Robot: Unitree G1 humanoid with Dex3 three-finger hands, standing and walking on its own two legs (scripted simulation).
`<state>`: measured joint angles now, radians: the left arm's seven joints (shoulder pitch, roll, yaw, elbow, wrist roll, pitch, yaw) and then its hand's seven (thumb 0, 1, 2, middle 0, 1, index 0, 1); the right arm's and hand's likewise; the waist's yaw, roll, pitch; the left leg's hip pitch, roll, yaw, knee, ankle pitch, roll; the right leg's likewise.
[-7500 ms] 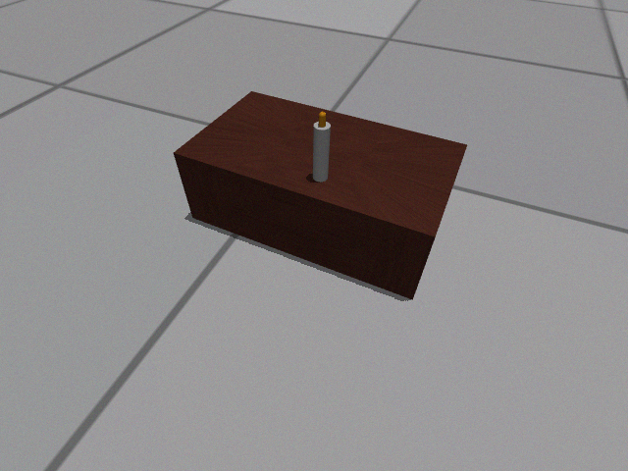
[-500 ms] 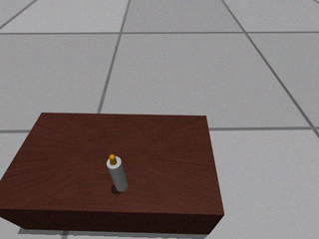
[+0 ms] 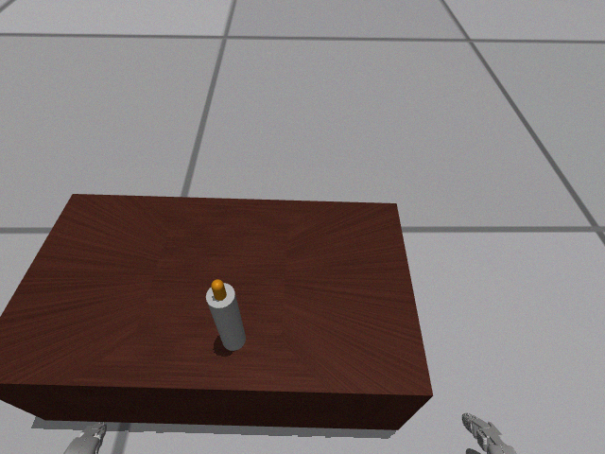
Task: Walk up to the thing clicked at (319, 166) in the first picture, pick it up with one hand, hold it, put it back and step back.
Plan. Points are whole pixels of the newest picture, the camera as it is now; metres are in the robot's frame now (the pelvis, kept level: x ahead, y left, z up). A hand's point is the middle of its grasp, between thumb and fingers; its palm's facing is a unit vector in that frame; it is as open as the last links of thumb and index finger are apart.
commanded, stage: go down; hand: left
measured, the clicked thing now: (226, 314) +0.46 +0.17 -0.27
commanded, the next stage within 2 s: none
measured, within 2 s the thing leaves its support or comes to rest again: neither
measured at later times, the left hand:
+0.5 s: hand out of the picture +0.15 +0.25 -0.12, palm faces +0.03 -0.94 -0.33, open 17.2 cm
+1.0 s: hand out of the picture +0.17 +0.27 -0.11, palm faces +0.12 -0.93 -0.34, open 17.3 cm
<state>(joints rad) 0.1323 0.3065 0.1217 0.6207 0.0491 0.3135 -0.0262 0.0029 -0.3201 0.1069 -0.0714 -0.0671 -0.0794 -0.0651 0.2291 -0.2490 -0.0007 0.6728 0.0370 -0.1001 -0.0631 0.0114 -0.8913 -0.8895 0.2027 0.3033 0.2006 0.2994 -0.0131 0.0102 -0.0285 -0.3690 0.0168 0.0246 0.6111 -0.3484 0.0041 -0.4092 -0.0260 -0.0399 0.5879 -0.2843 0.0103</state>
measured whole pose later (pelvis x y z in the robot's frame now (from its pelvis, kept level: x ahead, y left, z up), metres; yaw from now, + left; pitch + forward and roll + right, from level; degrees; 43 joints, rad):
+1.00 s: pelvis -0.02 +0.00 -0.05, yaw +2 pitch +10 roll -3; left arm 0.23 0.39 0.18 0.19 -0.02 0.50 -0.06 -0.01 -0.54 0.15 -0.07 -0.10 -0.07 -0.12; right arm 0.26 -0.24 0.04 0.60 0.03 -0.25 -0.18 0.01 -0.84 -0.88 0.20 0.30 0.20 0.30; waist -0.03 0.03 -0.13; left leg -0.68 0.02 -0.04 1.00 -0.50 0.00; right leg -0.67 -0.03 -0.10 0.92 -0.42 0.01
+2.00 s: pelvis -0.04 +0.01 -0.06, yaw +0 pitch +17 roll -3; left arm -0.56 0.73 0.50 1.13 -0.04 -0.14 -0.49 -0.01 -0.59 0.02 -0.08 -0.03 -0.08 -0.04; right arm 0.36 -0.31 0.06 0.68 -0.01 -0.21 -0.12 0.01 -0.87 -0.89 0.20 0.30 0.20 0.30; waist -0.10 -0.02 -0.08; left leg -0.86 0.03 -0.01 1.04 -0.47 0.01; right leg -0.87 -0.02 -0.06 0.95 -0.37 0.01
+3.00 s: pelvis -0.03 +0.02 -0.07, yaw -1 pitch +22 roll -4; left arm -0.70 0.84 0.59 1.20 -0.07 -0.23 -0.56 -0.01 -0.49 0.06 -0.07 -0.02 -0.05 -0.04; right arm 0.36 -0.30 0.09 0.69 -0.03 -0.17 -0.11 0.01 -0.87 -0.89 0.21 0.30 0.20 0.30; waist -0.13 -0.02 -0.10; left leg -0.99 0.04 -0.01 1.12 -0.51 0.03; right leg -0.98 -0.01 -0.06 1.00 -0.39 0.03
